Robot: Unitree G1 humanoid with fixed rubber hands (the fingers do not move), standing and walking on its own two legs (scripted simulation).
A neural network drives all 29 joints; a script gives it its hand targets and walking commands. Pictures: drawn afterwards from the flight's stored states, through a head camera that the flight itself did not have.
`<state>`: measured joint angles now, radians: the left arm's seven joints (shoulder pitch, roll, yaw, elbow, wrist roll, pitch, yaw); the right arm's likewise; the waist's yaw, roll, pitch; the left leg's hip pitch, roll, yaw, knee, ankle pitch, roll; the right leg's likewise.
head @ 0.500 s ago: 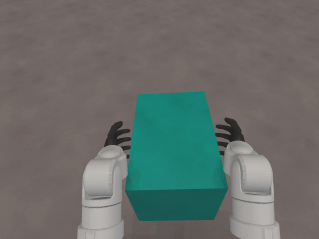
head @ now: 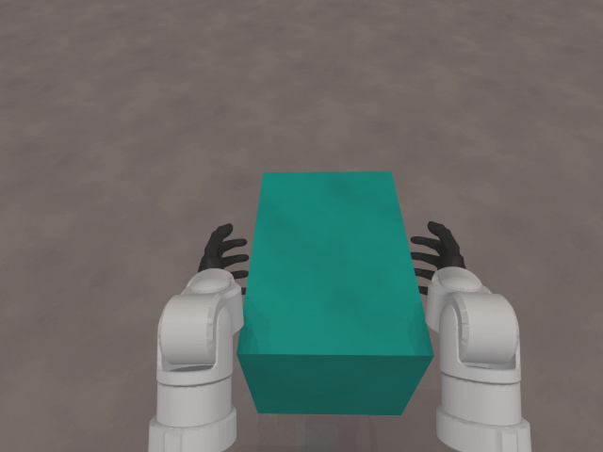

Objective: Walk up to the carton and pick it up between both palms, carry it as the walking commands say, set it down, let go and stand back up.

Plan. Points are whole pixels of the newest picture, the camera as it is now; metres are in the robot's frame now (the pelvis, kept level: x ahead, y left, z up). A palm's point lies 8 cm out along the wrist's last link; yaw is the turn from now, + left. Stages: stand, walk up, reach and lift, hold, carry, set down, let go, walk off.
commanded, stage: carry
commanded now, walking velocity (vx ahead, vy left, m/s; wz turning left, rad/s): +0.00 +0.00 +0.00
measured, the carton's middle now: (328, 286) +0.35 -0.01 +0.01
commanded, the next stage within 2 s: none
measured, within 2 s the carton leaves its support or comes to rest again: neither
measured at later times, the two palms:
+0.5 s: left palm (232, 272) +0.31 +0.12 +0.11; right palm (459, 271) +0.31 -0.16 +0.10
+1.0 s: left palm (233, 272) +0.31 +0.11 +0.10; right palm (460, 261) +0.32 -0.16 +0.11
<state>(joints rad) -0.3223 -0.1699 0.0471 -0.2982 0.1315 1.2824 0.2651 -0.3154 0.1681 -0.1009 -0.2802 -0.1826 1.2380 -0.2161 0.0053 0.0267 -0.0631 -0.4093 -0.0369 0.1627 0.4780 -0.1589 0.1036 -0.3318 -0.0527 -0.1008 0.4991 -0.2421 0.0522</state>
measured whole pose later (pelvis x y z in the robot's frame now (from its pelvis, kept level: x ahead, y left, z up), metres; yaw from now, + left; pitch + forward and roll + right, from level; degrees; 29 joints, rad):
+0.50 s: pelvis +0.01 -0.01 +0.00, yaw +0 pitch +5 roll -1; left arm -0.32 -0.17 0.05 -0.28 0.13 1.27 0.26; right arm -0.32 0.17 -0.10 -0.28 -0.18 1.25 -0.23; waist 0.01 0.02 -0.08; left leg -0.40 -0.04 0.16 0.46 -0.17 0.10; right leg -0.33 -0.05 -0.10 0.50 -0.26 0.03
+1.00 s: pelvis +0.02 -0.02 +0.00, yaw +0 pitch +6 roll -1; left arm -0.27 -0.16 0.05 -0.24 0.13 1.18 0.22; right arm -0.32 0.17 -0.10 -0.24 -0.18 1.19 -0.21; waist 0.01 0.01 -0.12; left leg -0.40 -0.03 0.16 0.46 -0.18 0.10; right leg -0.33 -0.05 -0.10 0.51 -0.27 0.02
